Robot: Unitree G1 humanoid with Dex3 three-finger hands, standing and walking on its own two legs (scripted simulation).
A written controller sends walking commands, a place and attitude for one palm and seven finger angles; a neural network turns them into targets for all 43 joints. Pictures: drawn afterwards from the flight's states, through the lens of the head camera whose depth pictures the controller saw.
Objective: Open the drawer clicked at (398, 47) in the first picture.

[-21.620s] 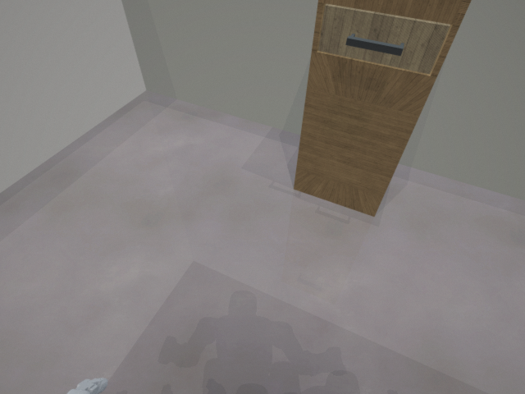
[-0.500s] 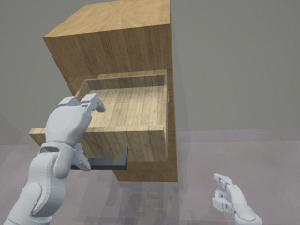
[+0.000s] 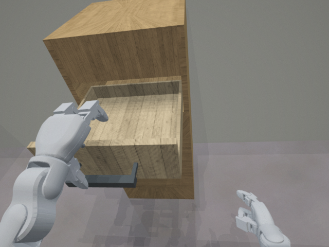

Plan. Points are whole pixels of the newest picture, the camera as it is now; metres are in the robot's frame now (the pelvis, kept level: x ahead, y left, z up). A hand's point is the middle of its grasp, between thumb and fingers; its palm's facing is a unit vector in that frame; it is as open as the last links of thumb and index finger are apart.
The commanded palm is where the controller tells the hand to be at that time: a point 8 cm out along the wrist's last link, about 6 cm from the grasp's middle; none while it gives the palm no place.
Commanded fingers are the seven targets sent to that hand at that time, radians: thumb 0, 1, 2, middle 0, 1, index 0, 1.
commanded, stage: draw the hand back to the body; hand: left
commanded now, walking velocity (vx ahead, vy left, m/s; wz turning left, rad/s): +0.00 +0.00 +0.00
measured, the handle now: (103, 173) +0.27 +0.21 +0.05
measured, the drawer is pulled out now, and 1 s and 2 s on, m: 0.29 0.29 0.29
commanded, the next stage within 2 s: step back with the hand held close in 1.42 s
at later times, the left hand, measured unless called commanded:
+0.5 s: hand (61, 151) +0.22 +0.23 +0.20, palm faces +0.29 -0.52 -0.80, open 13.8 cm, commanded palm +0.17 +0.25 +0.24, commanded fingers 0.00 -0.32 0.38 -0.29 -1.09 -0.29 -1.09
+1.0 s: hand (46, 145) +0.22 +0.24 +0.23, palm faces +0.43 -0.81 -0.40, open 10.6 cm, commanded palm +0.16 +0.29 +0.24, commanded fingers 0.00 0.55 0.75 -0.22 -0.52 -0.22 -0.52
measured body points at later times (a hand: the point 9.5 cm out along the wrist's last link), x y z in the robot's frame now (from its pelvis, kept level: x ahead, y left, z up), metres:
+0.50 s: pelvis +0.01 +0.01 +0.00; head +0.00 -0.04 +0.45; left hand +0.20 +0.25 +0.24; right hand +0.26 -0.17 -0.08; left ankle +0.00 +0.13 -0.74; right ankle +0.01 -0.10 -0.74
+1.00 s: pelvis +0.02 +0.02 +0.00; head +0.01 +0.00 +0.45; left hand +0.19 +0.28 +0.25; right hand +0.21 -0.20 -0.08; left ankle +0.00 +0.13 -0.74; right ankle +0.01 -0.10 -0.74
